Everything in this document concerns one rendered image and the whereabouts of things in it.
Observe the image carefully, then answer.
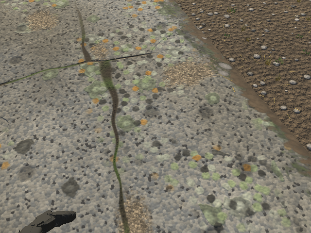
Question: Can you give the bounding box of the left robot hand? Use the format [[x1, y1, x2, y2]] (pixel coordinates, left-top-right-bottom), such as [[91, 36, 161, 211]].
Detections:
[[18, 210, 77, 233]]

